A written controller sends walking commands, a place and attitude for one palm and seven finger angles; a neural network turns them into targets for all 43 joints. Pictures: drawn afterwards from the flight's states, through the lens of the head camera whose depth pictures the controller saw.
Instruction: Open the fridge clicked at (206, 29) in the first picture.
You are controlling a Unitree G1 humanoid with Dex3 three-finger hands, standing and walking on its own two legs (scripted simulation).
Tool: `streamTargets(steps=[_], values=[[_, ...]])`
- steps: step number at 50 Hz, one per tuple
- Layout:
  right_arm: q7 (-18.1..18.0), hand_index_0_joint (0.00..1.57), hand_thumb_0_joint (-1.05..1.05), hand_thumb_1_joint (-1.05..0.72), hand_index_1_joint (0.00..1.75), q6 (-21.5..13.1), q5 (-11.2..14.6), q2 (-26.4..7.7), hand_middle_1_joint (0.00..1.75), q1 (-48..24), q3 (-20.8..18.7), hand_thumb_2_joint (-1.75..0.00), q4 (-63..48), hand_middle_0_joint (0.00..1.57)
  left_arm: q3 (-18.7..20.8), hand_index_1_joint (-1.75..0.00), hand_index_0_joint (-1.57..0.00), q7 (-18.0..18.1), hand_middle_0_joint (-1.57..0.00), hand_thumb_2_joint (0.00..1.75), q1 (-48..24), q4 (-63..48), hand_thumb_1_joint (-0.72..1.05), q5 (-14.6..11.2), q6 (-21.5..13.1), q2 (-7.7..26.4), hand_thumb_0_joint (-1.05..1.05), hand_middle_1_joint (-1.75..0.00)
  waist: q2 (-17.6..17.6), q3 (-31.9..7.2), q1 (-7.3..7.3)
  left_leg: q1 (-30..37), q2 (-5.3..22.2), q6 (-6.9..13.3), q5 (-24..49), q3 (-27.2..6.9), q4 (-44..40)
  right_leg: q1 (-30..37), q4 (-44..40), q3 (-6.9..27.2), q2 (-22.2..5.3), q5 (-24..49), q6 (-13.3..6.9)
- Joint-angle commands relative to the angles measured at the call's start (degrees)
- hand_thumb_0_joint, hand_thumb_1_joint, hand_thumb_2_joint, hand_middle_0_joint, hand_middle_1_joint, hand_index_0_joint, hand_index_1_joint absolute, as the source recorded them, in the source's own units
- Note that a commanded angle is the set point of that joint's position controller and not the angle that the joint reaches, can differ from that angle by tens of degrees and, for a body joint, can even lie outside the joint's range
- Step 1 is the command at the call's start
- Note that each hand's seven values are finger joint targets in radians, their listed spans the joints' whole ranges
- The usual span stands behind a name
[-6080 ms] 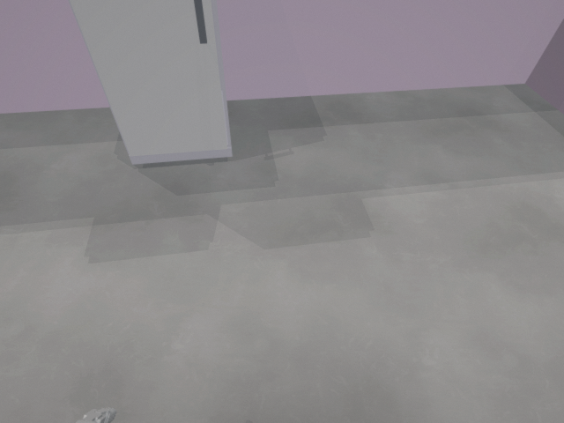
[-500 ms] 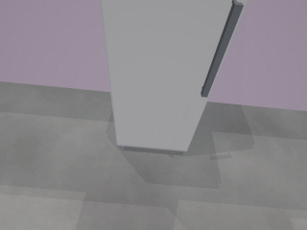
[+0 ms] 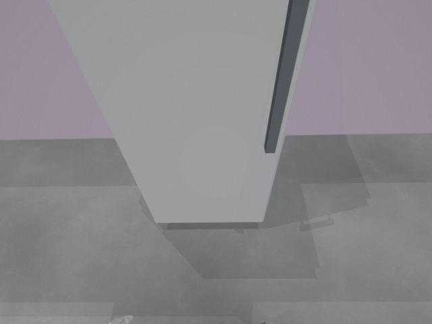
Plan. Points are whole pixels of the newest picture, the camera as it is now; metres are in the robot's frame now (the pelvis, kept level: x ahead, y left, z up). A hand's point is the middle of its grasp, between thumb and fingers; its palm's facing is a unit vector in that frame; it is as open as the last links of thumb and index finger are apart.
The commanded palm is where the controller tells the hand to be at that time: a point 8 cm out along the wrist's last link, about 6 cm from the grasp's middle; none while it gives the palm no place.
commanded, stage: take the last steps up to it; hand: right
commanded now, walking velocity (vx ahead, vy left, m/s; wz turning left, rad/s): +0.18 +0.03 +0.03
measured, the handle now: (279, 86) +0.59 -0.13 +0.11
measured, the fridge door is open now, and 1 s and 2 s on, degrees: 0 0 0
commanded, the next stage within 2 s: come to a stop and stand still in 0.10 s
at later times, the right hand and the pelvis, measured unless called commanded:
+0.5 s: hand (294, 299) +0.20 -0.15 -0.16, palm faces +0.00 +0.98 -0.21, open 7.3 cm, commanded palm none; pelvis +0.10 +0.01 +0.00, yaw -1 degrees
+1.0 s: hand out of the picture +0.05 -0.20 -0.16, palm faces +0.02 +0.98 -0.19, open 7.4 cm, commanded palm none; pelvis +0.06 -0.02 +0.02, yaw +0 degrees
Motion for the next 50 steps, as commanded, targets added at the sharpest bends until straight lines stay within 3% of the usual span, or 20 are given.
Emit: streamTargets(steps=[1, 4, 10, 14, 16, 18, 20, 21, 24, 27, 31, 32, 33, 34, 35, 38, 41, 46, 48, 50], values=[[0.38, 0.2, 0.0, -0.9, 0.3, -1.43, -0.38, -2.9, 0.3, -1.3, -1.09, -0.9, -4.47, 0.2, 1.01, -0.3, -0.2, 1.42, -0.2, 0.9, 9.93, 1.52, 0.9, -0.17, -1.13, 6.32, 0.0, -0.3, -6.33, -3.3, 2.71, -14.41, 3.0, -0.45, 7.5, -2.42, 7.86, 11.13, -22.22, 16.0, -16.5, 16.46, -5.25], [0.16, 0.2, 0.0, -0.9, 0.3, -0.09, -0.61, -1.77, 0.3, -0.08, -1.06, -0.9, -4.41, 0.2, 1.02, -0.3, -0.2, 1.53, -0.2, 0.9, 9.73, 1.15, 0.9, -0.22, -1.34, 5.78, 0.0, -0.3, -6.55, -4.44, 1.42, -12.96, 2.11, -1.59, 10.18, -1.34, 2.63, 11.3, -22.21, 10.27, -14.28, 24.45, -5.47], [0.26, 0.2, 0.0, -0.9, 0.3, 0.65, -0.48, -3.04, 0.3, -8.79, -0.71, -0.9, -8.23, 0.2, 1.2, -0.3, -0.2, 1.33, -0.2, 0.9, 11.33, 1.94, 0.9, 0.07, -0.46, 6.98, 0.0, -0.3, -7.21, -0.97, 2.51, -12.24, 1.32, -1.96, 12.92, 0.11, -12.3, 12.2, -22.03, 8.36, -13.97, 24.83, -5.97], [-0.7, 0.2, 0.0, -0.9, 0.3, 0.52, -0.16, -3.0, 0.3, -9.04, 0.06, -0.9, -8.26, 0.2, 0.72, -0.3, -0.2, 1.86, -0.2, 0.9, 10.38, 3.05, 0.9, 0.12, 0.69, 7.29, 0.0, -0.3, -7.61, -2.37, 1.79, -1.9, -1.18, -1.63, 16.44, 1.36, -25.7, 12.24, -14.48, 6.85, -12.3, 36.95, -3.44], [-1.2, 0.2, 0.0, -0.9, 0.3, 0.09, -0.21, -5.94, 0.3, -6.29, -0.23, -0.9, -7.54, 0.2, 0.57, -0.3, -0.2, 1.92, -0.2, 0.9, 10.55, 3.82, 0.9, -0.4, 1.22, 6.19, 0.0, -0.3, -4.45, -2.95, 0.33, 5.29, -0.05, -1.56, 29.39, 0.1, -36.06, 10.52, -9.14, 6.4, -9.38, 31.04, 0.2], [-1.72, 0.2, 0.0, -0.9, 0.3, -0.12, -0.03, -10.52, 0.3, -5.29, -0.73, -0.9, -7.36, 0.2, 0.76, -0.3, -0.2, 1.54, -0.2, 0.9, 13.5, 3.83, 0.9, -1.26, 2.04, 4.27, 0.0, -0.3, 0.49, -5.57, 1.79, 12.61, 10.24, 3.5, 59.87, -8.37, -31.41, 3.17, -5.73, 4.81, -3.03, 7.45, 3.96], [-1.98, 0.2, 0.0, -0.9, 0.3, -0.04, 0.24, -12.65, 0.3, -5.9, -1.52, -0.9, -7.78, 0.2, 1.13, -0.3, -0.2, 1.62, -0.2, 0.9, 15.3, 4.26, 0.9, -1.28, 4.06, 3.21, 0.0, -0.3, 10.96, -9.44, 2.07, 12.06, 15.66, 9.84, 66.16, -11.95, -33.91, 3.49, 3.41, 3.48, -0.22, -12.35, 5.38], [-2.25, 0.2, 0.0, -0.9, 0.3, 0.08, 0.05, -12.32, 0.3, -6.16, -1.56, -0.9, -7.97, 0.2, 1.43, -0.3, -0.2, 1.85, -0.2, 0.9, 13.81, 3.72, 0.9, -1.23, 4.64, 3.74, 0.0, -0.3, 13.09, -9.67, 1.03, 10.57, 16.85, 11.83, 66.58, -12.79, -36.03, 2.8, 10.06, 4.76, -0.06, -18.99, 5.31], [-2.77, 0.2, 0.0, -0.9, 0.3, 0.9, -0.6, -11.84, 0.3, -9.98, -2.44, -0.9, -9.88, 0.2, 1.63, -0.3, -0.2, 1.84, -0.2, 0.9, 11.66, 2.7, 0.9, -1.36, 5.25, 3.24, 0.0, -0.3, 6.13, -10.09, 1.22, 8.83, 16.17, 12.97, 59.21, -11.96, -36.28, -0.66, 20.19, 9.09, 0.66, -19.25, 5.19], [-2.81, 0.2, 0.0, -0.9, 0.3, 1.54, -0.9, -11.83, 0.3, -12.73, -2.98, -0.9, -11.88, 0.2, 1.65, -0.3, -0.2, 1.39, -0.2, 0.9, 12.42, 1.8, 0.9, -1.06, 5.73, 2.5, 0.0, -0.3, 5.67, -10.25, 2.21, 3.28, 14.38, 10.96, 43.22, -10.21, -38.91, 1.56, 17.3, 8.29, 0.54, -15.88, 5.52], [-2.27, 0.2, 0.0, -0.9, 0.3, 2.18, -0.76, -11.17, 0.3, -14.4, -2.91, -0.9, -12.31, 0.2, 1.23, -0.3, -0.2, 0.94, -0.2, 0.9, 16.88, 2.08, 0.9, -0.81, 4.93, 1.92, 0.0, -0.3, 8.87, -9.31, 4.16, -3.6, 9.11, 6.16, 14.65, -8.12, -39.72, 10.24, -1.98, 5.47, 1.41, -5.81, 4.96], [-2.09, 0.2, 0.0, -0.9, 0.3, 2.5, -0.26, -9.95, 0.3, -14.56, -2.59, -0.9, -12.53, 0.2, 1.02, -0.3, -0.2, 0.9, -0.2, 0.9, 18.81, 2.68, 0.9, -0.64, 4.44, 2.73, 0.0, -0.3, 5.61, -8.33, 4.93, -8.55, 6.96, 3.75, 5.51, -7.14, -37.6, 14.57, -8.92, 6.25, 0.74, -2.43, 4.5], [-1.77, 0.2, 0.0, -0.9, 0.3, 2.91, 0.29, -7.26, 0.3, -14.07, -1.9, -0.9, -13.01, 0.2, 1.22, -0.3, -0.2, 0.94, -0.2, 0.9, 18.3, 2.21, 0.9, -0.08, 3.85, 5.32, 0.0, -0.3, -4.69, -5.74, 4.75, -12.26, 1.97, 0.81, -0.73, -4.03, -31.75, 11.77, -17.16, 15.21, -5.06, -9.59, 2.61], [-1.39, 0.2, 0.0, -0.9, 0.3, 3.13, 0.74, -4.38, 0.3, -13.86, -1.33, -0.9, -13.62, 0.2, 1.56, -0.3, -0.2, 1.15, -0.2, 0.9, 14.98, 0.15, 0.9, 0.6, 3.48, 8.87, 0.0, -0.3, -16.1, -1.03, 4.22, -11.44, -2.96, -1.87, 1.28, 0.3, -23.85, 1.51, -27.35, 27.22, -14.75, -21.12, -0.85], [-1.39, 0.2, 0.0, -0.9, 0.3, 3.59, 0.07, -5.24, 0.3, -15.03, -1.4, -0.9, -12.76, 0.2, 1.71, -0.3, -0.2, 1.6, -0.2, 0.9, 9.92, -0.94, 0.9, 0.7, 3.21, 10.15, 0.0, -0.3, -19.26, 2.54, 4.06, -9.83, -2.94, -2.07, 2.58, -2.61, -16.91, -5.04, -31.65, 32.22, -17.43, -24.62, -2.88], [-0.18, 0.2, 0.0, -0.9, 0.3, 2.93, -0.41, -5.16, 0.3, -9.37, -1.4, -0.9, -9.1, 0.2, 0.81, -0.3, -0.2, 2.19, -0.2, 0.9, 5.69, -1.3, 0.9, 0.44, 2.42, 8.38, 0.0, -0.3, -8.06, 1.81, 1.14, -10.39, -3.24, -1.64, 7.45, -4.74, -9.26, 1.15, -27.86, 22.73, -13.1, -14.13, -3.17], [0.14, 0.2, 0.0, -0.9, 0.3, 2.18, -0.39, -5.13, 0.3, -8.56, -0.94, -0.9, -8.07, 0.2, 0.74, -0.3, -0.2, 2.39, -0.2, 0.9, 8.97, 0.19, 0.9, 0.03, 2.03, 7.73, 0.0, -0.3, -7.64, 1.27, 2.68, -13.13, -2.62, -2.36, 7.48, -3.23, -11.56, 9.94, -26.11, 18.99, -12.47, -3.76, -3.87], [-0.1, 0.2, 0.0, -0.9, 0.3, 1.67, 0.17, -3.96, 0.3, -10.39, 0.21, -0.9, -7.62, 0.2, 1.18, -0.3, -0.2, 2.61, -0.2, 0.9, 12.69, 3.05, 0.9, 0.19, 2.32, 8.59, 0.0, -0.3, -9.88, -1.78, 5.29, -7.84, -2.51, -2.37, 2.5, -1.42, -23.23, 17.07, -20.66, 18.51, -13.82, 15.99, -5.33], [-0.46, 0.2, 0.0, -0.9, 0.3, 1.34, 0.53, -3.37, 0.3, -6.72, 0.41, -0.9, -5.92, 0.2, 1.04, -0.3, -0.2, 2.57, -0.2, 0.9, 12.11, 3.91, 0.9, -0.07, 2.4, 8.75, 0.0, -0.3, -9.72, -4.43, 3.74, -2.08, -3.01, -2.11, 7.38, -0.57, -30.59, 17.21, -17.3, 16.88, -12.48, 22.64, -4.41], [-0.94, 0.2, 0.0, -0.9, 0.3, 0.65, 0.53, -4.25, 0.3, -2.66, 0.51, -0.9, -3.47, 0.2, 0.8, -0.3, -0.2, 2.5, -0.2, 0.9, 11.97, 4.6, 0.9, -0.73, 2.24, 7.49, 0.0, -0.3, -6.97, -5.85, 2.35, 6.74, -1.83, -1.81, 19.04, -1.45, -41.3, 13.14, -13.1, 13.85, -9.15, 20.08, -1.03]])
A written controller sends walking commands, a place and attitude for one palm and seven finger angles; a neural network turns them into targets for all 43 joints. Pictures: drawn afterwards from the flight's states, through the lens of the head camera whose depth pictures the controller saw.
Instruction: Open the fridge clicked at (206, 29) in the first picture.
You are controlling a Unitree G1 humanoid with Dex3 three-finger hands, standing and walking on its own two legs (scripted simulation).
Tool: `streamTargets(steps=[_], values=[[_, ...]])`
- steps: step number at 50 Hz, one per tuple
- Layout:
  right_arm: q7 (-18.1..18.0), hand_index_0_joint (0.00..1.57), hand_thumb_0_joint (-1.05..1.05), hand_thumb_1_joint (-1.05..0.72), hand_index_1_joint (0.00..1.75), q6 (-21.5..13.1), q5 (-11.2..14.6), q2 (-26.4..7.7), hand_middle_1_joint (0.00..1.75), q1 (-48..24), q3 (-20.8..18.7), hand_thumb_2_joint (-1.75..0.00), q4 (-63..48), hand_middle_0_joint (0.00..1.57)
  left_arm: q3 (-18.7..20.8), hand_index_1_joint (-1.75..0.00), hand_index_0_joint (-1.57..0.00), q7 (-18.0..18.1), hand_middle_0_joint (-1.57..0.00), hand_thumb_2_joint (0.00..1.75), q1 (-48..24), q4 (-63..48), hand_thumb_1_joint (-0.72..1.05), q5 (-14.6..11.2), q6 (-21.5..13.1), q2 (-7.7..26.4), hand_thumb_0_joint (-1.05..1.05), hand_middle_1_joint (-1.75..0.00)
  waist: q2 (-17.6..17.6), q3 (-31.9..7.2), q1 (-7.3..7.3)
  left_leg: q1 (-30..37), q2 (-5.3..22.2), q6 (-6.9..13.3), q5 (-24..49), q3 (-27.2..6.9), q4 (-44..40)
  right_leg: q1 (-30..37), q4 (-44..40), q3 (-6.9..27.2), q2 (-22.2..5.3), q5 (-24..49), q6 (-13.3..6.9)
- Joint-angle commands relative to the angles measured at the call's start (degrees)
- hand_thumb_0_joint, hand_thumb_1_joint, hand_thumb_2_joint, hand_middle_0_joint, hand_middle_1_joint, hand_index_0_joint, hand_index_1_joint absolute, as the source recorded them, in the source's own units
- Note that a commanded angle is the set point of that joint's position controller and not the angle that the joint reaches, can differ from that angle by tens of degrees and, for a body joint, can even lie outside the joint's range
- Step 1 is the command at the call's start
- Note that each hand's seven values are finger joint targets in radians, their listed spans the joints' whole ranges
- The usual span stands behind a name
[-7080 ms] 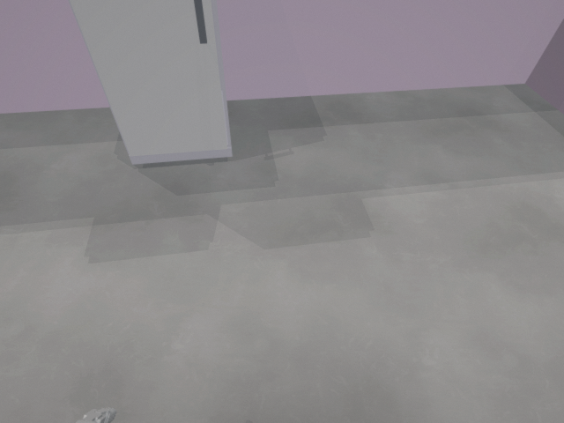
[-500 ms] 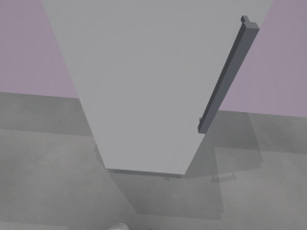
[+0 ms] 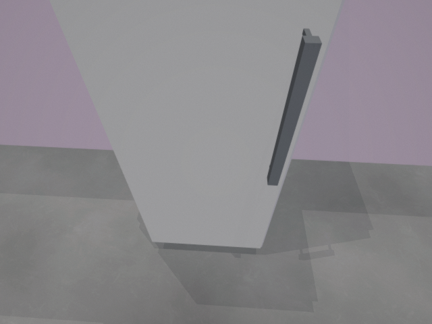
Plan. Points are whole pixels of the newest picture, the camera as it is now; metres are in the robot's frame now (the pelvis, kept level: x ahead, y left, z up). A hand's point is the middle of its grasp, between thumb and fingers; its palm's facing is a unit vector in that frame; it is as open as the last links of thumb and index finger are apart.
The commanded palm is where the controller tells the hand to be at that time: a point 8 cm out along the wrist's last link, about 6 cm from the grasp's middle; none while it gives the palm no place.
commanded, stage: come to a stop and stand still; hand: right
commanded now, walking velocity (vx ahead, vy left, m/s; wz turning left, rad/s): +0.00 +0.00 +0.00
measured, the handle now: (285, 122) +0.52 -0.12 +0.09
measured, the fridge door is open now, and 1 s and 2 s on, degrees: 0 0 0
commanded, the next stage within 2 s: look again from close up in 0.70 s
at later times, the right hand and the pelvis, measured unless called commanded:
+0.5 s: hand out of the picture +0.02 -0.15 -0.17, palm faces +0.01 +0.97 -0.24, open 7.3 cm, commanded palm none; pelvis +0.01 +0.03 -0.01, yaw +0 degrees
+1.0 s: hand out of the picture +0.02 -0.16 -0.18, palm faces +0.00 +0.98 -0.22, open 7.4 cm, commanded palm none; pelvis +0.00 +0.03 +0.00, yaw +1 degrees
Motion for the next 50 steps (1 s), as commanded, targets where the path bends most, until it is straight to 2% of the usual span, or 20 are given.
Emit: streamTargets(steps=[1, 2, 3, 4, 5, 6, 7, 9, 11, 16, 20, 22, 27, 32, 36, 40, 50], values=[[-1.13, 0.2, 0.0, -0.9, 0.3, -2.88, 0.32, -3.54, 0.3, 3.8, -0.04, -0.9, -0.2, 0.2, 1.0, -0.3, -0.2, -0.02, -0.2, 0.9, 3.61, 0.25, 0.9, -0.93, -1.02, 6.05, 0.0, -0.3, -2.01, -2.22, -0.16, 9.04, 4.25, 1.62, 16.73, -4.68, -15.14, -2.08, 1.69, 7.02, -8.88, 13.13, -0.92], [-3.56, 0.2, 0.0, -0.9, 0.3, -3.46, -0.73, -5.41, 0.3, 9.51, 0.65, -0.9, 1.16, 0.2, 0.41, -0.3, -0.2, -0.45, -0.2, 0.9, -4.39, -4.81, 0.9, -1.1, -2.02, 8.41, 0.0, -0.3, 1.49, 2.79, -3.37, 1.51, 7.39, 2.41, 34.38, -8.72, -14.58, -4.1, 11.4, 3.44, -6.54, 7.55, 1.54], [-2.77, 0.2, 0.0, -0.9, 0.3, -4.31, -0.15, -6.54, 0.3, 3.65, 1.15, -0.9, -1.21, 0.2, -0.16, -0.3, -0.2, -1.22, -0.2, 0.9, 0.51, -4.65, 0.9, -0.67, -0.76, 4.88, 0.0, -0.3, 4.74, 0.11, 1.65, -0.46, 7.66, 5.12, 7.94, -8.19, -16.07, -4.04, 9.65, 2.66, -4.15, -7.75, 1.38], [-2.45, 0.2, 0.0, -0.9, 0.3, -4.74, -0.05, -5.51, 0.3, 2.52, 0.9, -0.9, -2.53, 0.2, -0.22, -0.3, -0.2, -1.83, -0.2, 0.9, 2.14, -3.78, 0.9, -0.04, -0.23, 5.76, 0.0, -0.3, 7.58, -0.59, 1.49, -3.2, 5.77, 6.08, -3.85, -9.16, -17.0, -3.59, 10.23, 2.8, -3.86, -7.27, 1.02], [-2.4, 0.2, 0.0, -0.9, 0.3, -4.98, -0.02, -4.95, 0.3, 1.27, 0.91, -0.9, -3.42, 0.2, -0.23, -0.3, -0.2, -1.96, -0.2, 0.9, 4.06, -3.55, 0.9, 0.06, -0.34, 5.73, 0.0, -0.3, 4.13, 0.22, 2.86, -5.16, 5.51, 6.49, -3.88, -8.71, -15.86, -3.14, 9.42, 3.11, -4.11, -4.6, 0.81], [-2.17, 0.2, 0.0, -0.9, 0.3, -5.47, -0.09, -4.82, 0.3, 1.32, 0.86, -0.9, -3.65, 0.2, -0.54, -0.3, -0.2, -2.01, -0.2, 0.9, 4.42, -3.08, 0.9, 0.31, -0.78, 4.69, 0.0, -0.3, -2.35, -0.48, 2.4, -4.72, 5.25, 6.53, 2.05, -7.68, -13.65, -1.77, 7.98, 3.22, -4.21, -0.76, 0.85], [-1.97, 0.2, 0.0, -0.9, 0.3, -5.57, 0.14, -4.66, 0.3, 1.59, 0.91, -0.9, -3.67, 0.2, -0.79, -0.3, -0.2, -1.83, -0.2, 0.9, 4.55, -3.24, 0.9, 0.24, -1.1, 4.62, 0.0, -0.3, -5.17, -0.15, 2.05, -3.77, 4.39, 6.24, 4.99, -7.2, -11.78, -2.15, 6.72, 3.92, -4.83, 1.33, 0.63], [-1.82, 0.2, 0.0, -0.9, 0.3, -5.43, 0.23, -4.17, 0.3, 2.48, 1.12, -0.9, -2.99, 0.2, -1.01, -0.3, -0.2, -1.42, -0.2, 0.9, 4.46, -3.3, 0.9, 0.0, -1.43, 5.16, 0.0, -0.3, -2.51, 0.36, 1.18, -1.52, 3.22, 5.57, 9.96, -6.12, -9.62, -3.21, 5.29, 4.34, -5.77, 3.52, 0.24], [-1.82, 0.2, 0.0, -0.9, 0.3, -5.42, 0.13, -3.65, 0.3, 3.13, 1.21, -0.9, -2.67, 0.2, -1.2, -0.3, -0.2, -1.16, -0.2, 0.9, 4.33, -3.25, 0.9, -0.09, -1.56, 4.88, 0.0, -0.3, 1.36, 1.87, 0.67, -0.26, 3.29, 5.21, 13.82, -5.75, -9.66, -4.32, 4.52, 4.25, -5.82, 4.31, 0.13], [-1.89, 0.2, 0.0, -0.9, 0.3, -5.13, 0.17, -4.34, 0.3, 3.5, 1.1, -0.9, -2.68, 0.2, -1.44, -0.3, -0.2, -0.95, -0.2, 0.9, 4.08, -2.03, 0.9, -0.15, -1.43, 4.87, 0.0, -0.3, 2.06, 3.1, 0.17, 0.35, 3.68, 4.91, 15.51, -6.06, -10.43, -3.59, 3.07, 3.71, -5.38, 3.67, 0.48], [-1.86, 0.2, 0.0, -0.9, 0.3, -4.89, 0.28, -5.1, 0.3, 3.26, 0.88, -0.9, -2.95, 0.2, -1.5, -0.3, -0.2, -0.85, -0.2, 0.9, 3.88, -1.21, 0.9, -0.15, -1.22, 5.3, 0.0, -0.3, 2.16, 3.29, 0.1, 0.46, 3.93, 4.91, 15.65, -6.25, -11.13, -2.95, 2.56, 3.36, -5.37, 3.17, 0.74], [-1.83, 0.2, 0.0, -0.9, 0.3, -4.89, 0.25, -5.32, 0.3, 3.15, 0.81, -0.9, -3.01, 0.2, -1.5, -0.3, -0.2, -0.83, -0.2, 0.9, 3.76, -0.69, 0.9, -0.09, -1.3, 5.39, 0.0, -0.3, 0.51, 2.54, -0.02, 1.17, 3.81, 4.8, 17.21, -5.99, -10.78, -2.25, 2.15, 3.43, -5.44, 4.5, 0.75], [-1.78, 0.2, 0.0, -0.9, 0.3, -4.85, 0.14, -6.03, 0.3, 2.99, 0.51, -0.9, -3.17, 0.2, -1.43, -0.3, -0.2, -0.65, -0.2, 0.9, 3.01, -0.39, 0.9, -0.16, -1.43, 5.89, 0.0, -0.3, 0.51, 1.74, -0.35, 2.69, 4.06, 4.71, 20.86, -5.91, -10.77, -1.85, 1.94, 3.18, -5.75, 5.91, 0.86], [-1.63, 0.2, 0.0, -0.9, 0.3, -4.66, 0.12, -6.57, 0.3, 2.45, 0.41, -0.9, -3.18, 0.2, -1.25, -0.3, -0.2, -0.59, -0.2, 0.9, 2.05, -0.26, 0.9, -0.21, -1.29, 6.5, 0.0, -0.3, 0.07, 1.79, -0.35, 2.27, 4.1, 4.75, 18.92, -6.28, -11.64, -1.28, 1.47, 3.07, -5.87, 4.87, 0.95], [-1.55, 0.2, 0.0, -0.9, 0.3, -4.73, -0.01, -7.07, 0.3, 2.35, 0.28, -0.9, -3.1, 0.2, -1.08, -0.3, -0.2, -0.53, -0.2, 0.9, 1.18, -0.19, 0.9, -0.29, -1.42, 6.79, 0.0, -0.3, 0.82, 0.85, -0.49, 3.14, 4.08, 4.64, 21.31, -6.14, -11.59, -0.51, 1.53, 3.06, -6.06, 6.15, 0.93], [-1.38, 0.2, 0.0, -0.9, 0.3, -4.55, 0.1, -7.52, 0.3, 1.49, 0.28, -0.9, -3.04, 0.2, -1.02, -0.3, -0.2, -0.48, -0.2, 0.9, 0.38, -0.31, 0.9, -0.21, -1.39, 7.75, 0.0, -0.3, -1.43, 1.41, -0.45, 2.46, 4.13, 4.79, 19.43, -6.32, -11.89, -0.53, 1.04, 3.52, -6.19, 6.12, 0.88], [-1.05, 0.2, 0.0, -0.9, 0.3, -4.27, 0.03, -8.53, 0.3, -0.12, 0.2, -0.9, -3.17, 0.2, -0.91, -0.3, -0.2, -0.55, -0.2, 0.9, -1.08, -0.59, 0.9, -0.19, -1.63, 9.69, 0.0, -0.3, -1.37, 1.02, -0.59, 2.42, 3.78, 4.48, 15.25, -6.01, -12.31, -0.43, -0.61, 4.65, -6.77, 6.18, 0.35]])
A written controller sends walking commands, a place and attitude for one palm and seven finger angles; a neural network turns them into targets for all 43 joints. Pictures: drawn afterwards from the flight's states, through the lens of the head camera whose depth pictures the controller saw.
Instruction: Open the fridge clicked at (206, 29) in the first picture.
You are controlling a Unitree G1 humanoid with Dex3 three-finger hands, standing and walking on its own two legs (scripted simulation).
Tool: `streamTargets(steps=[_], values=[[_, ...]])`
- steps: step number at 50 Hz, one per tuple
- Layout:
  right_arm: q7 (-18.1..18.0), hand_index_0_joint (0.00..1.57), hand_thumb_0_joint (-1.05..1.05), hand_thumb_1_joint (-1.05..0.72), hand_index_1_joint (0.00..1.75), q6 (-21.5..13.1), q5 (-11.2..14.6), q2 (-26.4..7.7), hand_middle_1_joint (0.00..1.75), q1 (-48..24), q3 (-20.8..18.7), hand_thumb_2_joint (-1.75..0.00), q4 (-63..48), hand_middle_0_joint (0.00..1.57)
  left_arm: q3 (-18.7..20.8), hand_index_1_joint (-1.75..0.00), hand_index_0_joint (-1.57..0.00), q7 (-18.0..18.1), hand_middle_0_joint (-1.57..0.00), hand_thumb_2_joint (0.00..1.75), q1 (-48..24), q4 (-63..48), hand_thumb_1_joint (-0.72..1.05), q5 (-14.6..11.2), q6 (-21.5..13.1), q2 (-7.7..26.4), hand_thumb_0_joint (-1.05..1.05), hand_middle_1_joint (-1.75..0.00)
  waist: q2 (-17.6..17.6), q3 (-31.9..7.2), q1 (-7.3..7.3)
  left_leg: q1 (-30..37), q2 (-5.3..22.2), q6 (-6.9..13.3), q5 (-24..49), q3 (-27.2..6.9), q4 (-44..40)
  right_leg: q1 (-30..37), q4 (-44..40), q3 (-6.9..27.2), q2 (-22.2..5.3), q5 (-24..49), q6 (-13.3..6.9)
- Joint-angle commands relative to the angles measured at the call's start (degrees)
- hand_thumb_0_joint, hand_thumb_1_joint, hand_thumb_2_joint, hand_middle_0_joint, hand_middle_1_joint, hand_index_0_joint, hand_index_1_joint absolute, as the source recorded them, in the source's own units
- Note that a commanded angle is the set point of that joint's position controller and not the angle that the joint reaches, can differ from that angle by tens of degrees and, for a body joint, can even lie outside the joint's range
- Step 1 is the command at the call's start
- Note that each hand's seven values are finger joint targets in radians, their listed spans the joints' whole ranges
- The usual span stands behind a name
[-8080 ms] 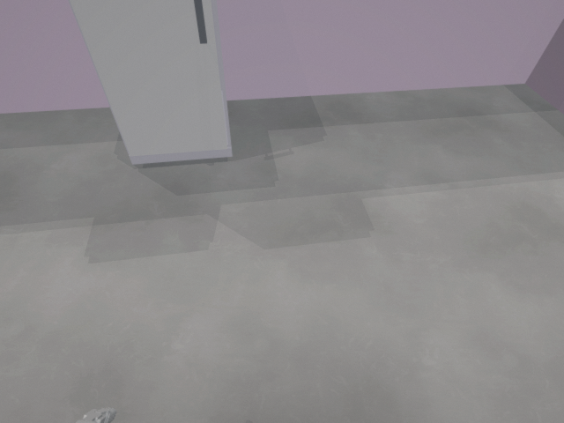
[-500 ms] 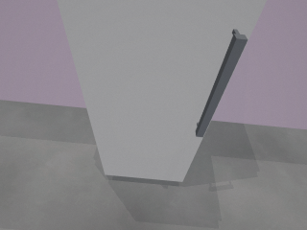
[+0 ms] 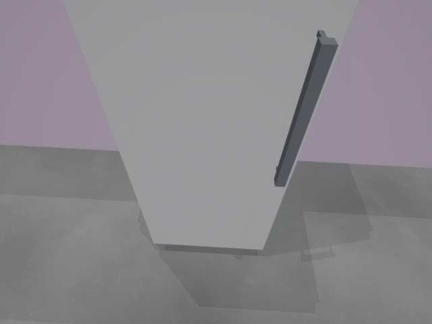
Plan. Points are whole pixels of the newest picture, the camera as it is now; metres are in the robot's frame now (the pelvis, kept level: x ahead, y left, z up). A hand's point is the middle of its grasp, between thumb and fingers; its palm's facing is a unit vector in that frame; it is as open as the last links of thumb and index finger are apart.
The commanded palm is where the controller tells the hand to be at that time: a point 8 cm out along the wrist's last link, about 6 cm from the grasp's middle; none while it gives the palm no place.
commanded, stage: look again from close up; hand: right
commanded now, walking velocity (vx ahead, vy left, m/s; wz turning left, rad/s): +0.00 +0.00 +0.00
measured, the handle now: (296, 123) +0.52 -0.15 +0.09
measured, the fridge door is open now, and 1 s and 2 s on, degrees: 0 0 0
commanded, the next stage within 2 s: raise the hand to about handle height in 0.56 s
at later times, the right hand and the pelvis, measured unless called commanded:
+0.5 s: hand out of the picture +0.04 -0.22 -0.17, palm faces +0.00 +0.97 -0.26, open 7.4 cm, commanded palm none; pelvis +0.00 -0.01 +0.00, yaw +0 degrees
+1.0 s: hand out of the picture +0.15 -0.22 -0.04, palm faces +0.02 +1.00 -0.04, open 8.2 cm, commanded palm +0.11 -0.29 -0.05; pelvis -0.05 -0.01 -0.07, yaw -2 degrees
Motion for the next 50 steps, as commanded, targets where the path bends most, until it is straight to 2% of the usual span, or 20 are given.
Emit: streamTargets(steps=[1, 20, 21, 26, 32, 33, 34, 35, 36, 37, 38, 39, 40, 41, 43, 45, 46, 47, 48, 50], values=[[-0.52, 0.2, 0.0, -0.9, 0.3, -0.92, -0.02, -8.17, 0.3, 1.65, -1.84, -0.9, -2.32, 0.2, 1.02, -0.3, -0.2, 0.11, -0.2, 0.9, 1.78, -1.87, 0.9, 0.18, -1.22, 6.73, 0.0, -0.3, 0.14, 0.12, 0.32, -1.76, 6.46, 0.77, 12.76, -6.32, -4.8, 0.27, -3.75, 3.99, -4.38, 9.37, -2.5], [-0.19, 0.2, 0.0, -0.9, 0.3, -0.61, 0.05, -10.93, 0.3, -2.14, -2.08, -0.9, -2.77, 0.2, 1.11, -0.3, -0.2, -0.2, -0.2, 0.9, -0.96, -1.96, 0.9, 0.27, -1.41, 10.0, 0.0, -0.3, -0.03, -1.0, 0.15, -1.13, 6.91, 0.41, 10.4, -6.25, -5.04, 0.32, -5.82, 5.4, -4.73, 9.74, -2.96], [-0.19, 0.2, 0.0, -0.9, 0.3, -0.69, -0.07, -11.13, 0.3, -2.08, -2.1, -0.9, -2.89, 0.2, 1.15, -0.3, -0.2, -0.23, -0.2, 0.9, -0.98, -1.93, 0.9, 0.17, -1.43, 9.85, 0.0, -0.3, 1.0, -1.09, 0.12, -0.84, 6.89, 0.39, 11.4, -6.18, -5.02, 0.44, -5.61, 5.28, -4.77, 10.36, -2.97], [-0.17, 0.2, 0.0, -0.9, 0.3, -0.87, -0.05, -11.86, 0.3, -2.57, -2.19, -0.9, -3.11, 0.2, 1.29, -0.3, -0.2, -0.27, -0.2, 0.9, -1.81, -1.98, 0.9, 0.21, -1.49, 10.6, 0.0, -0.3, 0.66, -2.29, 0.14, -0.26, 7.21, 0.43, 14.55, -6.34, -4.84, 1.46, -5.14, 5.11, -4.75, 12.45, -2.83], [-0.12, 0.2, 0.0, -0.9, 0.3, -0.81, -0.02, -12.58, 0.3, -3.29, -2.16, -0.9, -3.09, 0.2, 1.24, -0.3, -0.2, -0.3, -0.2, 0.9, -2.6, -2.02, 0.9, 0.19, -1.45, 11.49, 0.0, -0.3, 0.09, -2.24, 0.26, -0.17, 7.37, 0.3, 14.19, -6.25, -5.18, 1.62, -5.63, 5.3, -4.84, 12.67, -2.79], [-2.71, 0.2, 0.0, -0.9, 0.3, -1.09, -0.02, -7.42, 0.3, 3.93, -1.13, -0.9, -1.04, 0.2, 1.5, -0.3, -0.2, -0.69, -0.2, 0.9, -4.11, -5.56, 0.9, -0.62, -1.32, 9.07, 0.0, -0.3, -0.71, -1.05, -0.67, -1.46, 10.65, -1.7, 27.99, -8.78, -4.86, -1.27, 6.17, 1.61, -5.25, 12.16, -1.11], [-2.13, 0.2, 0.0, -0.88, 0.32, -13.45, 9.45, -26.69, 0.32, -39.81, -18.3, -0.89, -83.63, 0.2, 3.53, -0.3, -0.2, 1.49, -0.2, 0.9, -1.24, -23.86, 0.9, -3.2, -8.81, 14.95, 0.0, -0.3, -7.82, -27.18, 4.44, 4.12, 3.44, 0.87, 31.48, -2.81, 1.52, 10.47, -0.17, 3.8, 3.22, 23.49, -2.29], [-2.54, 0.2, 0.0, -0.85, 0.33, -11.64, 5.11, -21.48, 0.33, -6.6, -15.88, -0.88, -66.6, 0.2, 3.1, -0.3, -0.2, 3.44, -0.2, 0.9, -4.5, -23.15, 0.9, -1.85, -13.55, 12.22, 0.0, -0.3, -14.7, -25.4, -1.93, 0.83, 1.38, 1.5, 21.78, -1.79, 4.44, 14.79, 0.27, 2.94, 0.6, 33.39, -3.16], [-2.62, 0.21, 0.0, -0.83, 0.34, -6.26, 9.2, -7.63, 0.34, 6.47, -9.5, -0.87, -58.89, 0.21, 3.17, -0.3, -0.2, 2.87, -0.2, 0.9, -4.81, -23.48, 0.9, -2.37, -14.57, 10.25, 0.0, -0.3, -14.22, -16.4, 0.08, -3.93, 1.38, 0.73, 12.34, 1.61, 3.2, 8.6, 1.26, 3.74, 0.56, 30.86, -0.9], [-1.44, 0.21, 0.0, -0.81, 0.36, -6.86, 9.73, -4.26, 0.36, 2.04, -9.08, -0.86, -56.09, 0.21, 3.68, -0.3, -0.2, 2.23, -0.2, 0.9, -1.94, -22.34, 0.9, -3.03, -14.67, 10.22, 0.0, -0.3, -5.25, -8.19, 3.38, -9.38, 0.97, -0.36, 13.11, 2.33, 2.2, 3.55, 3.14, 3.87, 0.34, 25.15, -1.48], [0.08, 0.21, 0.0, -0.78, 0.37, -10.17, 11.15, -6.31, 0.37, 0.06, -12.71, -0.85, -55.28, 0.21, 5.18, -0.3, -0.2, 2.23, -0.2, 0.9, -3.18, -25.05, 0.9, -2.08, -14.91, 11.67, 0.0, -0.3, 1.72, -1.92, 3.32, -13.95, 0.5, -0.99, 11.77, 3.25, 3.3, -3.57, 5.75, 4.29, 1.26, 17.17, -1.76], [2.45, 0.21, 0.0, -0.76, 0.39, -14.18, 12.26, -6.11, 0.39, 4.95, -14.53, -0.84, -50.83, 0.21, 5.8, -0.3, -0.2, 2.1, -0.2, 0.9, -3.15, -25.89, 0.9, -1.49, -15.09, 12.06, 0.0, -0.3, 7.47, -2.31, 2.5, -17.42, 0.25, -1.32, 8.88, 3.8, 5.63, -8.62, 8.31, 3.92, 1.75, 11.86, -1.65], [5.54, 0.21, 0.0, -0.74, 0.4, -18.27, 13.57, -2.72, 0.4, 10.95, -13.95, -0.83, -46.31, 0.21, 5.83, -0.3, -0.2, 1.69, -0.2, 0.9, -4.3, -27.57, 0.9, -1.18, -15.42, 11.61, 0.0, -0.3, 10.55, -1.68, 0.85, -21.18, -0.01, -1.34, 5.06, 4.12, 9.17, -14.64, 11.23, 3.97, 2.22, 7.26, -1.35], [9.11, 0.21, 0.0, -0.71, 0.42, -22.55, 14.45, -2.1, 0.42, 14.88, -14.78, -0.82, -43.4, 0.21, 6.05, -0.3, -0.2, 0.84, -0.2, 0.9, -4.91, -29.46, 0.9, -1.47, -16.01, 11.3, 0.0, -0.3, 8.94, -2.47, -1.19, -22.33, 0.32, -0.74, 4.58, 3.29, 12.72, -18.48, 14.42, 3.66, 3.06, 5.77, -0.98], [16.37, 0.22, 0.0, -0.67, 0.45, -31.85, 16.73, -3.04, 0.45, 15.14, -16.02, -0.8, -44.73, 0.22, 6.25, -0.3, -0.2, -0.42, -0.2, 0.9, -6.17, -32.11, 0.9, -1.2, -16.88, 11.09, 0.0, -0.3, 8.29, -9.17, -2.88, -26.52, 0.38, -0.41, 2.12, 1.55, 20.2, -25.18, 21.31, 2.99, 3.61, 2.27, -0.56], [23.75, 0.22, 0.0, -0.62, 0.48, -39.15, 18.2, -6.56, 0.48, 11.26, -17.49, -0.78, -46.92, 0.22, 6.34, -0.3, -0.2, -1.25, -0.2, 0.9, -7.0, -35.08, 0.9, -1.55, -18.14, 11.47, 0.0, -0.3, 5.44, -14.09, -2.59, -29.97, 0.72, -0.12, -0.96, -1.18, 25.22, -30.87, 27.36, 2.93, 3.97, -0.49, -0.66], [27.66, 0.22, 0.0, -0.6, 0.5, -40.63, 19.1, -9.87, 0.5, 9.49, -19.48, -0.77, -46.47, 0.22, 6.33, -0.3, -0.2, -1.55, -0.2, 0.9, -6.01, -36.12, 0.9, -1.79, -18.45, 12.03, 0.0, -0.3, 2.66, -15.12, -2.41, -30.76, 1.02, 0.42, -1.38, -3.53, 27.17, -32.88, 30.23, 3.15, 3.83, -0.55, -0.78], [30.0, 0.22, 0.0, -0.57, 0.51, -40.4, 20.75, -11.3, 0.51, 7.1, -20.66, -0.76, -49.45, 0.22, 6.22, -0.3, -0.2, -1.36, -0.2, 0.9, -7.09, -38.22, 0.9, -2.27, -18.51, 12.09, 0.0, -0.3, 2.08, -17.43, -2.77, -31.39, 1.5, -0.05, -8.32, -5.84, 25.99, -34.95, 31.57, 2.43, 4.16, -4.52, -1.08], [31.26, 0.22, 0.0, -0.55, 0.53, -38.59, 22.4, -11.76, 0.53, 5.82, -20.88, -0.75, -52.36, 0.22, 6.08, -0.3, -0.2, -0.84, -0.2, 0.9, -7.48, -40.8, 0.9, -2.72, -18.44, 12.27, 0.0, -0.3, 1.46, -18.91, -2.62, -32.16, 1.62, -0.39, -13.93, -6.79, 25.32, -35.84, 32.24, 2.19, 3.97, -7.33, -1.6], [31.19, 0.23, 0.0, -0.5, 0.55, -34.89, 24.89, -14.71, 0.55, 1.0, -23.33, -0.73, -59.48, 0.23, 5.56, -0.3, -0.2, 0.56, -0.2, 0.9, -6.34, -42.86, 0.9, -3.22, -17.91, 12.33, 0.0, -0.3, 0.48, -20.96, -1.84, -31.65, 1.34, -0.92, -18.0, -8.11, 24.01, -36.25, 33.41, 2.63, 3.41, -8.75, -2.39]])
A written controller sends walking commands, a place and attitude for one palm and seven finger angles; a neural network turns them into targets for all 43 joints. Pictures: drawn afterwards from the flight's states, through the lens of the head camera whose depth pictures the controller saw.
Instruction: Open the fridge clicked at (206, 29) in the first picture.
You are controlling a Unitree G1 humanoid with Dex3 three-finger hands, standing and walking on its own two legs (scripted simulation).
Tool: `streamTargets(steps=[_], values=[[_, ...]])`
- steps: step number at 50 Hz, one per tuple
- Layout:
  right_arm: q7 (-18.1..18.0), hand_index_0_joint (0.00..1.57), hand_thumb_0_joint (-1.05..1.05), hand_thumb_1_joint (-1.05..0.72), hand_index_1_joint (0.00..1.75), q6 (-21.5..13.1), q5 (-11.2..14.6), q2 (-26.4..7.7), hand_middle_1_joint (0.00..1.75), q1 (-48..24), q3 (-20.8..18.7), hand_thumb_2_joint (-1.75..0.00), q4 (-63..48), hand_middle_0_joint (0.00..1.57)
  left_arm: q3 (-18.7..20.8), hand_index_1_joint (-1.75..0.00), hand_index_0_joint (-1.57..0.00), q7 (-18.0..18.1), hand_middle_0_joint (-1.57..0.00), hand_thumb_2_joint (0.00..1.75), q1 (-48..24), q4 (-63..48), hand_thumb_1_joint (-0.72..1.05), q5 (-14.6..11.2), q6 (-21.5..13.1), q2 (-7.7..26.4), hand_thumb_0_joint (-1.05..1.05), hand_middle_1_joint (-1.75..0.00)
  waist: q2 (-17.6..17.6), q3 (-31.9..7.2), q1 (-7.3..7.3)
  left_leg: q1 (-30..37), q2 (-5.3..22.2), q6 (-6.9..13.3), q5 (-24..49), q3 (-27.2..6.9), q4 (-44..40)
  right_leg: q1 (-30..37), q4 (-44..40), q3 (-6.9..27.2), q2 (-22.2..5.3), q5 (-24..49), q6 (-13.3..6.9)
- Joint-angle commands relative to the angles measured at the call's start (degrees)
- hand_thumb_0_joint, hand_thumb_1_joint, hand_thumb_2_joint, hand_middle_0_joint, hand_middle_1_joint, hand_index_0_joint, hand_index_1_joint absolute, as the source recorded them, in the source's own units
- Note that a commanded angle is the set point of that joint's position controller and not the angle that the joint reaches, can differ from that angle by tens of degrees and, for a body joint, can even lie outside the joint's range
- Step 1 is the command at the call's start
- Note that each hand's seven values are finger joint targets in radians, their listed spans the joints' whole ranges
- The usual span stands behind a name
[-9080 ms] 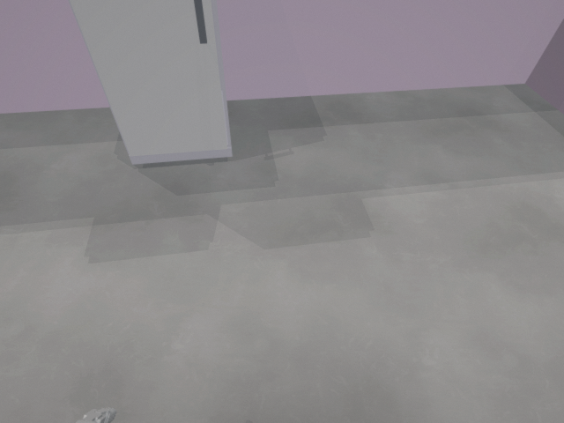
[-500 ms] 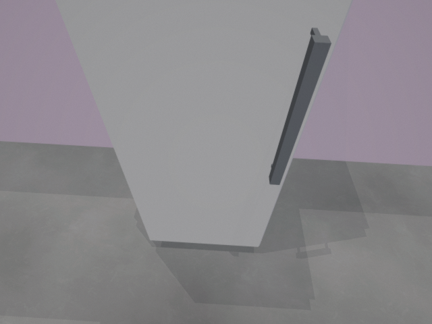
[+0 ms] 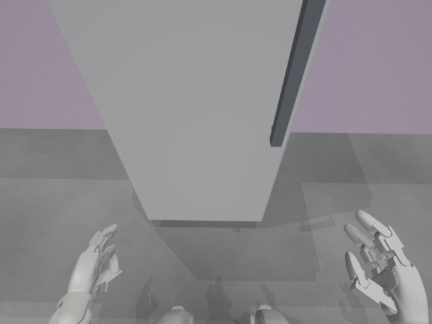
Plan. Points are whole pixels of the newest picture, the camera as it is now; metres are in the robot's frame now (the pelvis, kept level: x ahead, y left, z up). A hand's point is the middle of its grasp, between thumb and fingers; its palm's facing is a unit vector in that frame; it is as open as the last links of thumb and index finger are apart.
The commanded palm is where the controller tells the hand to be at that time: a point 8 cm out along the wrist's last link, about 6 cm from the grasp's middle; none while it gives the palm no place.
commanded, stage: raise the hand to about handle height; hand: right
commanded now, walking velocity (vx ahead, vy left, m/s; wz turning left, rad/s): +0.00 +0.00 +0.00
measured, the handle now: (291, 70) +0.57 -0.13 +0.17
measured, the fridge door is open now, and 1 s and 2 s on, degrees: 0 0 0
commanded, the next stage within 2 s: move the hooked fingers beside the handle in 1.76 s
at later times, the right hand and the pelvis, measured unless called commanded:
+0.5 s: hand (386, 265) +0.22 -0.25 +0.05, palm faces +0.01 +1.00 -0.05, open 11.1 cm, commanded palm +0.19 -0.30 +0.06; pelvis +0.00 -0.02 +0.00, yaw +0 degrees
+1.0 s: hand (413, 239) +0.25 -0.28 +0.09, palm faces +0.02 +1.00 -0.06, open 13.7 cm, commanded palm +0.23 -0.33 +0.09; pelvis +0.01 -0.02 +0.02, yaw -1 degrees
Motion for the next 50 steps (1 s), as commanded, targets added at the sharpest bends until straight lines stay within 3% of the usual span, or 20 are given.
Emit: streamTargets(steps=[1, 2, 5, 6, 8, 10, 13, 16, 27, 31, 33, 37, 41, 44, 50], values=[[3.18, 0.23, 0.0, -0.48, 0.57, 1.26, 6.19, -12.31, 0.57, -4.08, -8.07, -0.72, -18.91, 0.23, 1.48, -0.3, -0.2, 2.01, -0.2, 0.9, -0.76, -12.2, 0.9, -0.83, -2.47, 7.39, 0.0, -0.3, -1.39, -12.05, -0.61, 3.49, -1.82, -0.3, -5.83, -8.37, -10.5, 0.49, -1.26, 1.63, 2.23, 2.64, -1.47], [2.13, 0.23, 0.0, -0.46, 0.58, 2.3, 6.07, -11.99, 0.58, -5.89, -7.37, -0.71, -22.4, 0.23, 1.14, -0.3, -0.2, 2.45, -0.2, 0.9, -0.38, -12.33, 0.9, -0.97, -2.33, 6.79, 0.0, -0.3, -3.08, -12.24, -0.11, 3.17, -1.69, -0.43, -7.32, -9.05, -11.68, 0.95, -1.21, 1.93, 1.93, 1.7, -1.67], [-1.46, 0.24, 0.0, -0.39, 0.63, 4.73, 2.95, -11.34, 0.63, -7.33, -4.94, -0.68, -30.02, 0.24, 0.55, -0.3, -0.2, 3.49, -0.2, 0.9, 1.51, -10.9, 0.9, -0.56, -2.26, 6.52, 0.0, -0.3, -6.82, -11.72, 1.8, 1.73, -2.87, 0.07, 0.49, -5.82, -9.95, 4.32, -2.16, 3.38, 1.0, 5.03, -2.23], [-1.98, 0.24, 0.0, -0.36, 0.64, 5.7, 2.46, -11.83, 0.64, -9.27, -4.11, -0.67, -30.9, 0.24, 0.15, -0.3, -0.2, 3.78, -0.2, 0.9, 1.84, -10.38, 0.9, -0.29, -2.21, 6.37, 0.0, -0.3, -6.47, -10.6, 2.71, 1.65, -3.18, 0.14, 1.7, -5.64, -9.52, 3.5, -1.74, 3.78, 0.84, 5.44, -2.29], [-2.6, 0.24, 0.0, -0.32, 0.68, 7.88, 1.02, -11.99, 0.68, -7.07, -4.75, -0.65, -27.77, 0.24, 0.03, -0.3, -0.2, 4.13, -0.2, 0.9, 2.28, -8.9, 0.9, -0.42, -1.99, 6.27, 0.0, -0.3, -6.43, -9.91, 2.81, 1.21, -3.32, 0.05, 3.04, -4.24, -9.72, 3.85, -2.54, 4.38, 0.7, 6.04, -2.09], [-2.53, 0.25, 0.0, -0.27, 0.7, 9.8, 0.89, -12.11, 0.7, -6.21, -4.83, -0.63, -26.77, 0.25, -0.17, -0.3, -0.2, 4.28, -0.2, 0.9, 1.99, -8.5, 0.9, -0.55, -2.03, 6.27, 0.0, -0.3, -6.95, -10.71, 2.64, 1.65, -3.32, -0.11, 3.36, -3.26, -10.07, 4.67, -3.7, 4.69, 0.89, 6.1, -2.01], [-1.88, 0.25, 0.0, -0.2, 0.75, 13.02, 1.82, -13.14, 0.75, -2.16, -7.18, -0.6, -23.77, 0.25, -0.52, -0.3, -0.2, 4.04, -0.2, 0.9, 1.64, -8.81, 0.9, -0.63, -1.91, 6.0, 0.0, -0.3, -6.53, -12.3, 0.82, 4.76, -3.27, 0.03, 5.14, -1.93, -10.71, 6.08, -6.04, 4.94, 1.16, 7.82, -1.67], [-2.31, 0.25, 0.0, -0.13, 0.8, 14.89, 3.26, -13.18, 0.8, -0.89, -8.98, -0.57, -20.34, 0.25, -0.69, -0.3, -0.2, 3.95, -0.2, 0.9, 1.03, -9.16, 0.9, -0.53, -1.57, 5.74, 0.0, -0.3, -2.45, -10.57, 0.11, 6.62, -3.47, -0.07, 4.37, -1.68, -12.07, 5.06, -7.44, 5.11, 1.33, 7.86, -1.56], [-2.93, 0.27, 0.0, 0.13, 0.96, 11.54, 2.61, -14.81, 0.96, -5.37, -8.57, -0.46, -22.92, 0.27, -0.86, -0.3, -0.2, 3.5, -0.2, 0.9, 4.02, -9.43, 0.9, -0.62, -2.51, 7.42, 0.0, -0.3, -4.81, -10.07, 0.98, 6.04, -3.57, 0.11, 4.74, -0.2, -12.84, 9.64, -11.16, 5.07, 1.28, 6.91, -1.45], [-2.82, 0.28, 0.0, 0.22, 1.02, 12.55, 2.73, -17.14, 1.02, -7.59, -10.27, -0.42, -21.82, 0.28, -1.09, -0.3, -0.2, 3.82, -0.2, 0.9, 4.6, -9.42, 0.9, -0.71, -2.21, 7.92, 0.0, -0.3, -4.64, -8.57, 0.97, 7.1, -3.92, 0.35, 5.62, 0.24, -13.4, 10.58, -12.51, 5.56, 1.19, 7.12, -1.32], [-2.55, 0.28, 0.0, 0.27, 1.05, 12.76, 2.8, -16.77, 1.05, -7.89, -10.03, -0.4, -22.8, 0.28, -1.16, -0.3, -0.2, 3.81, -0.2, 0.9, 4.6, -9.6, 0.9, -0.89, -2.13, 7.75, 0.0, -0.3, -7.37, -9.73, 0.85, 7.89, -3.73, 0.31, 7.08, 0.21, -13.76, 12.58, -12.99, 5.19, 1.26, 8.39, -1.2], [-2.37, 0.29, 0.0, 0.36, 1.11, 13.76, 2.85, -17.51, 1.11, -8.77, -10.52, -0.36, -23.37, 0.29, -1.41, -0.3, -0.2, 3.59, -0.2, 0.9, 4.85, -9.95, 0.9, -0.83, -1.98, 7.86, 0.0, -0.3, -8.23, -10.77, 0.58, 9.3, -4.07, 0.51, 11.14, 0.81, -13.72, 15.35, -13.65, 5.54, 1.04, 12.75, -0.87], [-1.53, 0.3, 0.0, 0.45, 1.17, 15.67, 3.33, -18.24, 1.17, -11.1, -11.25, -0.32, -19.7, 0.3, -1.84, -0.3, -0.2, 3.71, -0.2, 0.9, 4.95, -10.0, 0.9, -0.86, -1.33, 8.13, 0.0, -0.3, -6.92, -7.45, 1.04, 9.69, -4.32, 0.5, 10.58, 0.9, -15.2, 14.31, -14.47, 5.47, 1.25, 10.97, -0.88], [-0.37, 0.3, 0.0, 0.5, 1.2, 16.41, 3.44, -19.06, 1.2, -13.14, -11.81, -0.3, -19.43, 0.3, -1.91, -0.3, -0.2, 3.95, -0.2, 0.9, 4.89, -10.2, 0.9, -0.99, -1.11, 8.24, 0.0, -0.3, -7.39, -9.23, 0.96, 10.68, -4.05, 0.28, 12.02, 0.71, -15.87, 15.98, -14.86, 5.12, 1.3, 12.21, -0.89], [1.48, 0.3, 0.0, 0.5, 1.2, 17.63, 4.01, -20.84, 1.2, -18.23, -12.97, -0.3, -16.52, 0.3, -2.35, -0.3, -0.2, 4.45, -0.2, 0.9, 4.74, -9.97, 0.9, -1.08, -0.89, 8.39, 0.0, -0.3, -6.23, -9.15, 1.07, 11.97, -4.12, 0.25, 12.82, 0.55, -17.06, 16.86, -15.62, 5.09, 1.38, 12.72, -1.0]])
